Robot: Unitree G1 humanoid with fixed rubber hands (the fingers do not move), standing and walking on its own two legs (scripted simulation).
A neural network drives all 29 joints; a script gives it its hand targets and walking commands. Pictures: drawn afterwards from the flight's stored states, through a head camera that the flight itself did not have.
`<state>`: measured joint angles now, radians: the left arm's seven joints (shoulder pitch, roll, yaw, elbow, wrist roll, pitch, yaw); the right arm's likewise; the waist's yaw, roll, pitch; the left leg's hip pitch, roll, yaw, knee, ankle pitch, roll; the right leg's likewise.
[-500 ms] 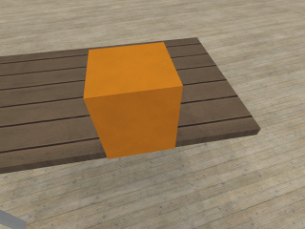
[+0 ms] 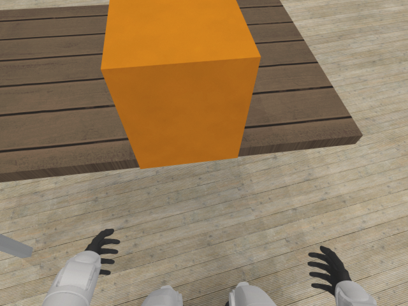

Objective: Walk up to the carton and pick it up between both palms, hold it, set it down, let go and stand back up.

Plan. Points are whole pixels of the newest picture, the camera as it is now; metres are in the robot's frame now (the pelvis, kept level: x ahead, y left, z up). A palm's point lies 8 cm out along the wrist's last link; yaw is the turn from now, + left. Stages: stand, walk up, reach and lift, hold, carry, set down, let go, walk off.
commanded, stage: reach and lift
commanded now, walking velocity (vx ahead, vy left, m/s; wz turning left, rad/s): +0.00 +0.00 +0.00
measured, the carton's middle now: (181, 86) +0.50 +0.06 +0.13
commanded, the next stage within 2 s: none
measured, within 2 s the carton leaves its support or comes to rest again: neither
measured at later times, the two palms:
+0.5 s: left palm (76, 270) +0.20 +0.24 -0.01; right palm (333, 285) +0.17 -0.22 -0.04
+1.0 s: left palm (67, 259) +0.21 +0.24 +0.02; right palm (328, 258) +0.21 -0.20 +0.01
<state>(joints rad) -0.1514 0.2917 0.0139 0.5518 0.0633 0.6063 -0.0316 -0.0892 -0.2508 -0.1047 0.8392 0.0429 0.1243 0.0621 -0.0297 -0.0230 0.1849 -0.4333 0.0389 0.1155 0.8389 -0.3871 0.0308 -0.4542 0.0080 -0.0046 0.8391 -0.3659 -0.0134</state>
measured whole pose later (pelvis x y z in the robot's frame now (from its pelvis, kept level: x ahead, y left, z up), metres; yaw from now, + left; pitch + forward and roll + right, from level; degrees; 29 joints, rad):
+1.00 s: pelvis +0.05 -0.01 +0.05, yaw +0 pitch -3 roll +0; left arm 0.30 0.26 0.05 0.14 -0.08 0.26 -0.01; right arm 0.37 -0.11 0.02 0.17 0.09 0.12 -0.03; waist 0.04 -0.01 0.07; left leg -0.06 0.02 0.11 0.32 -0.20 0.01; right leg -0.08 0.02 -0.03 0.32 -0.18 -0.02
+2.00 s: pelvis +0.03 -0.01 +0.05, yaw +0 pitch -3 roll +0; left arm 0.02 0.22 0.09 -0.04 -0.19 0.34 0.06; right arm 0.04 -0.17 -0.01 0.03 0.24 0.20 -0.08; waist 0.07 -0.03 0.03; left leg -0.09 0.01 0.10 0.30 -0.17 0.02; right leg -0.12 0.01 -0.01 0.34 -0.17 -0.02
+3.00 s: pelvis +0.03 -0.01 +0.05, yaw +0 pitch +2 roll +0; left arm -0.70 0.37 0.21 0.24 -0.19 0.75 0.06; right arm -0.75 -0.37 0.07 0.45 0.48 0.48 -0.12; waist 0.05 -0.02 -0.04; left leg -0.21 0.02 0.08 0.35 -0.17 0.01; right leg -0.21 0.03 -0.01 0.31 -0.13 -0.02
